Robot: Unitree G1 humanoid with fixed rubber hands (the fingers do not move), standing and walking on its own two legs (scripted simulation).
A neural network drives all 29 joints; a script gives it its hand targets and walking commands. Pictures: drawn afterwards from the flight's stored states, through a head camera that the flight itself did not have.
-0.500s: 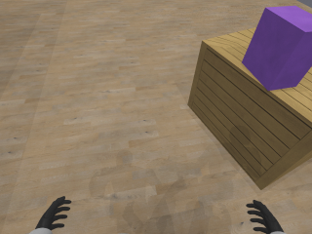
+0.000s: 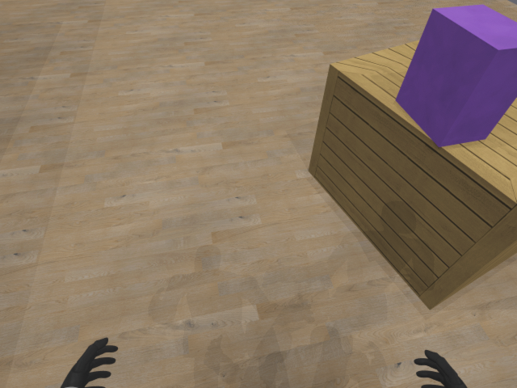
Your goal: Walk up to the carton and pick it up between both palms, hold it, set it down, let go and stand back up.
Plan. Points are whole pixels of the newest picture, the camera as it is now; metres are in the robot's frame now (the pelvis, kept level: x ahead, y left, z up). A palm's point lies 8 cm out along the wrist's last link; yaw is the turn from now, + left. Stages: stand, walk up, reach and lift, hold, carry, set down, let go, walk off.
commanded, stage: stand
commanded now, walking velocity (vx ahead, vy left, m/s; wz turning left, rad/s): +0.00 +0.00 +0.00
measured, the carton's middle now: (460, 77) +0.91 -0.59 +0.01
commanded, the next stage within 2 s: walk up in 1.44 s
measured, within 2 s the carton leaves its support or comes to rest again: neither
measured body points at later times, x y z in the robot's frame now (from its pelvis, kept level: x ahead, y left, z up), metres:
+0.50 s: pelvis +0.00 +0.00 +0.02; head +0.00 +0.01 +0.47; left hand +0.12 +0.30 -0.10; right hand +0.12 -0.30 -0.09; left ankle +0.01 +0.13 -0.72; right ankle +0.00 -0.11 -0.72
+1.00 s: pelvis +0.00 +0.00 +0.02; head +0.00 +0.01 +0.47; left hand +0.10 +0.31 -0.10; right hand +0.09 -0.31 -0.09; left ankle +0.01 +0.13 -0.72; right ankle +0.00 -0.12 -0.72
